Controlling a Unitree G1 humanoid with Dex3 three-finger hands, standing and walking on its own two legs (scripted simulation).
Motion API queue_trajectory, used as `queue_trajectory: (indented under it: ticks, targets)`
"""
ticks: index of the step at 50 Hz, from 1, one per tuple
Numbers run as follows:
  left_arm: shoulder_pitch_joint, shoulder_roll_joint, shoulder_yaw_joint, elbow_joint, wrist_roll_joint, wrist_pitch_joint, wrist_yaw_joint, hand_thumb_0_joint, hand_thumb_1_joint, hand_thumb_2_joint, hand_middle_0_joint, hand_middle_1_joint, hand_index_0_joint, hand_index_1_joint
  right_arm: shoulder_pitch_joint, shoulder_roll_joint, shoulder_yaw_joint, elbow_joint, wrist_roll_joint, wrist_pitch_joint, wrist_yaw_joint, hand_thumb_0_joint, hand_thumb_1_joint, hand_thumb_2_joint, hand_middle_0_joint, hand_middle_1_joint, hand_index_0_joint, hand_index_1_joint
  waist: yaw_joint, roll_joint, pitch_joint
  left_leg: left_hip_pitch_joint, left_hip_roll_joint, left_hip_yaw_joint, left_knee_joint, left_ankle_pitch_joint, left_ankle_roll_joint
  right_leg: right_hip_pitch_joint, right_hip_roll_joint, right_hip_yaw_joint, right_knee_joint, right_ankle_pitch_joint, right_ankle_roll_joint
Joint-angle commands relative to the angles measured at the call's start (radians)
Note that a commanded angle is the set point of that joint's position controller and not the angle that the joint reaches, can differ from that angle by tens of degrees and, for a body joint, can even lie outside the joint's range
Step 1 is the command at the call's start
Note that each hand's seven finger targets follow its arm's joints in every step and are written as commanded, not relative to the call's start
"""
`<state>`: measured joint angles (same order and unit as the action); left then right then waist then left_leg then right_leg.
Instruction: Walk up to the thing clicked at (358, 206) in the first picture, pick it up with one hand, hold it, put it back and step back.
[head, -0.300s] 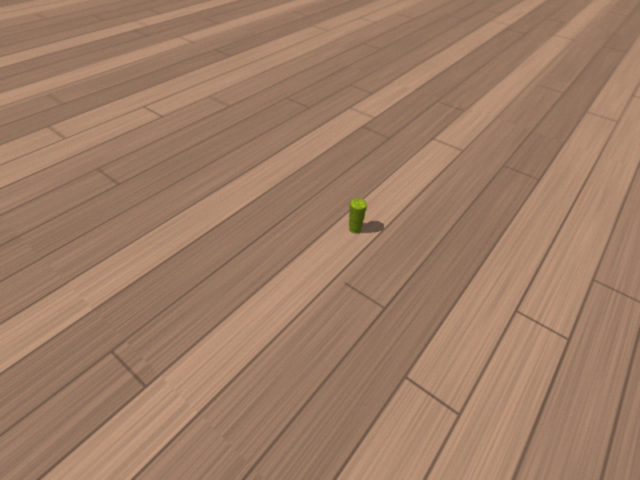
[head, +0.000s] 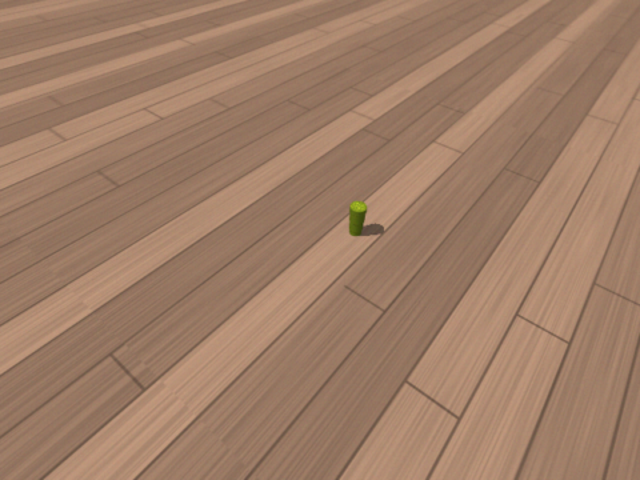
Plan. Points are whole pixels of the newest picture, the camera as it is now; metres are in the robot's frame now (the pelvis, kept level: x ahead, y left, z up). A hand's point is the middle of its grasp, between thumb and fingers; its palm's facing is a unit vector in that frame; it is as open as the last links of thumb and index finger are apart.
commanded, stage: stand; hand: left
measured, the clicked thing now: (356, 219) +1.34 -0.16 -0.70
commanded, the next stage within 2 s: walk up in 0.82 s
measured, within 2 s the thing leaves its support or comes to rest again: neither
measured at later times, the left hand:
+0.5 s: hand out of the picture +0.08 +0.25 -0.15, palm faces -0.03 -0.94 -0.34, open 7.4 cm
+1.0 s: hand out of the picture +0.11 +0.25 -0.15, palm faces -0.11 -0.93 -0.36, open 7.4 cm
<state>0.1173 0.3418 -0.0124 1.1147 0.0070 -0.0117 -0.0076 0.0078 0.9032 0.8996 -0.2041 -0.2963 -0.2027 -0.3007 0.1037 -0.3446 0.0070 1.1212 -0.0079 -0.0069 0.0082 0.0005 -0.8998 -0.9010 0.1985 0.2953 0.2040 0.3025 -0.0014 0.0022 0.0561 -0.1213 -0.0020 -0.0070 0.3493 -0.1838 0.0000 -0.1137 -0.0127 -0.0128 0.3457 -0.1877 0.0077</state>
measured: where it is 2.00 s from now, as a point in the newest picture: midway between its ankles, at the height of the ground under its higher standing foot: (366, 432)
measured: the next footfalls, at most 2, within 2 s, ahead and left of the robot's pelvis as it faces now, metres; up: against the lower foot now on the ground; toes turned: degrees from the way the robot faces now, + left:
right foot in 1.14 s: +0.17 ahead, -0.23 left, +0.00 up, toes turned -11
left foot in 1.54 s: +0.42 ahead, -0.01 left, +0.00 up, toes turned -6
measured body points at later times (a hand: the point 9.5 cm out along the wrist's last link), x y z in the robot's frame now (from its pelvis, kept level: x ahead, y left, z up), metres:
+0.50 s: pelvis +0.00 +0.00 +0.00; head +0.01 -0.01 +0.45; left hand +0.08 +0.30 -0.13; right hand +0.08 -0.30 -0.13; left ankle +0.01 +0.12 -0.75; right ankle +0.00 -0.12 -0.75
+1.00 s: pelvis +0.03 -0.02 +0.00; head +0.04 -0.03 +0.45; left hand +0.11 +0.30 -0.12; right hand +0.07 -0.35 -0.12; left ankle +0.01 +0.12 -0.75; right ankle +0.03 -0.16 -0.71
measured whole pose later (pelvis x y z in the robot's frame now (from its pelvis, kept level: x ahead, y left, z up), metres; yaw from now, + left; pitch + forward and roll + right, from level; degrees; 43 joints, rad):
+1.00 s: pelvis +0.03 -0.02 +0.00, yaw -4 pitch -1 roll +1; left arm 0.20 0.42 0.07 1.04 0.04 0.01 -0.09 0.01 0.90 0.90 -0.20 -0.30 -0.20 -0.30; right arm 0.20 -0.39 -0.07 1.01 -0.05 -0.07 0.03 0.00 -0.90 -0.90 0.20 0.30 0.21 0.30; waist -0.02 -0.01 0.03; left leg -0.09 0.04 0.06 0.38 -0.26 0.02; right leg -0.37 -0.03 0.03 0.82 -0.41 -0.02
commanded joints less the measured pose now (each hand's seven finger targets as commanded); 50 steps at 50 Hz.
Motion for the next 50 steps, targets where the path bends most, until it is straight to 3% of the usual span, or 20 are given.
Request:
queue_trajectory:
  ticks: [1, 23, 37, 40, 41, 42, 43, 44, 45, 46, 47, 50]
  targets:
    - [-0.038, 0.211, 0.043, -0.064, 0.002, -0.022, 0.019, 0.0, 0.9, 0.9, -0.2, -0.3, -0.2, -0.3, -0.041, -0.21, -0.043, -0.054, 0.0, -0.025, -0.017, 0.0, -0.9, -0.9, 0.2, 0.3, 0.2, 0.3, 0.003, 0.006, -0.083, 0.013, 0.122, -0.099, -0.056, 0.152, 0.026, 0.018, -0.118, 0.094, -0.058, 0.133, -0.036]
    - [-0.037, 0.207, 0.046, -0.059, 0.002, -0.021, 0.017, 0.0, 0.9, 0.9, -0.2, -0.3, -0.2, -0.3, -0.041, -0.211, -0.042, -0.051, 0.001, -0.026, -0.018, 0.0, -0.9, -0.9, 0.2, 0.3, 0.2, 0.3, 0.006, -0.012, -0.066, 0.024, 0.124, -0.101, -0.076, 0.118, 0.023, 0.002, -0.114, 0.097, -0.076, 0.093, -0.033]
    - [-0.043, 0.214, 0.047, -0.058, 0.002, -0.022, 0.018, 0.0, 0.9, 0.9, -0.2, -0.3, -0.2, -0.3, -0.028, -0.208, -0.039, -0.052, -0.001, -0.026, -0.019, 0.0, -0.9, -0.9, 0.2, 0.3, 0.2, 0.3, 0.002, -0.011, -0.074, 0.022, 0.124, -0.1, -0.072, 0.159, 0.019, 0.017, -0.116, 0.095, -0.07, 0.135, -0.034]
    - [-0.045, 0.221, 0.05, -0.061, 0.004, -0.021, 0.019, 0.0, 0.9, 0.9, -0.2, -0.3, -0.2, -0.3, -0.031, -0.212, -0.041, -0.055, 0.0, -0.025, -0.021, 0.0, -0.9, -0.9, 0.2, 0.3, 0.2, 0.3, 0.001, -0.008, -0.096, 0.04, 0.127, -0.093, -0.06, 0.179, 0.024, 0.033, -0.123, 0.098, -0.064, 0.185, -0.035]
    - [0.033, 0.312, 0.125, -0.126, 0.027, -0.02, -0.017, 0.0, 0.9, 0.9, -0.2, -0.3, -0.2, -0.3, 0.037, -0.321, -0.11, -0.122, -0.027, -0.05, -0.005, 0.0, -0.9, -0.9, 0.2, 0.3, 0.2, 0.3, -0.013, -0.041, -0.169, 0.111, 0.109, -0.082, 0.031, -0.36, 0.09, -0.075, -0.057, 0.13, 0.011, -0.334, -0.071]
    - [-0.017, 0.302, 0.124, -0.13, 0.036, -0.014, -0.032, 0.0, 0.9, 0.9, -0.2, -0.3, -0.2, -0.3, 0.073, -0.332, -0.126, -0.1, -0.033, -0.056, 0.0, 0.0, -0.9, -0.9, 0.2, 0.3, 0.2, 0.3, -0.045, -0.01, -0.072, 0.12, 0.139, -0.132, 0.011, -0.536, 0.114, -0.279, -0.058, 0.135, 0.068, -0.488, -0.078]
    - [-0.08, 0.27, 0.12, -0.16, 0.034, -0.006, -0.044, 0.0, 0.9, 0.9, -0.2, -0.3, -0.2, -0.3, 0.112, -0.35, -0.137, -0.096, -0.037, -0.058, 0.002, 0.0, -0.9, -0.9, 0.2, 0.3, 0.2, 0.3, -0.081, 0.069, 0.012, 0.154, 0.203, -0.223, -0.081, -0.66, 0.144, -0.467, -0.023, 0.082, 0.183, -0.466, -0.062]
    - [-0.129, 0.246, 0.12, -0.192, 0.034, -0.003, -0.055, 0.0, 0.9, 0.9, -0.2, -0.3, -0.2, -0.3, 0.148, -0.379, -0.156, -0.103, -0.034, -0.061, 0.002, 0.0, -0.9, -0.9, 0.2, 0.3, 0.2, 0.3, -0.11, 0.175, 0.049, 0.14, 0.359, -0.385, -0.216, -0.693, 0.213, -0.545, 0.002, 0.018, 0.43, -0.303, -0.043]
    - [-0.13, 0.256, 0.125, -0.219, 0.036, -0.007, -0.056, 0.0, 0.9, 0.9, -0.2, -0.3, -0.2, -0.3, 0.115, -0.408, -0.166, -0.132, -0.034, -0.072, 0.0, 0.0, -0.9, -0.9, 0.2, 0.3, 0.2, 0.3, -0.091, 0.155, 0.1, 0.088, 0.476, -0.471, -0.261, -0.611, 0.264, -0.601, -0.058, 0.115, 0.536, -0.273, -0.04]
    - [-0.1, 0.264, 0.124, -0.22, 0.034, -0.016, -0.059, 0.0, 0.9, 0.9, -0.2, -0.3, -0.2, -0.3, 0.085, -0.396, -0.165, -0.147, -0.037, -0.083, -0.002, 0.0, -0.9, -0.9, 0.2, 0.3, 0.2, 0.3, -0.065, 0.093, 0.09, 0.107, 0.475, -0.459, -0.254, -0.527, 0.268, -0.593, -0.097, 0.151, 0.527, -0.253, -0.044]
    - [-0.078, 0.275, 0.13, -0.216, 0.03, -0.024, -0.067, 0.0, 0.9, 0.9, -0.2, -0.3, -0.2, -0.3, 0.082, -0.364, -0.161, -0.16, -0.036, -0.089, -0.001, 0.0, -0.9, -0.9, 0.2, 0.3, 0.2, 0.3, -0.046, 0.056, 0.062, 0.125, 0.428, -0.413, -0.242, -0.486, 0.253, -0.562, -0.102, 0.154, 0.541, -0.231, -0.038]
    - [0.013, 0.259, 0.133, -0.22, 0.024, -0.018, -0.1, 0.0, 0.9, 0.9, -0.2, -0.3, -0.2, -0.3, 0.023, -0.348, -0.16, -0.21, -0.045, -0.089, 0.012, 0.0, -0.9, -0.9, 0.2, 0.3, 0.2, 0.3, -0.009, 0.137, 0.001, 0.103, 0.322, -0.179, -0.209, -0.421, 0.2, -0.452, -0.09, 0.051, 0.436, -0.23, -0.019]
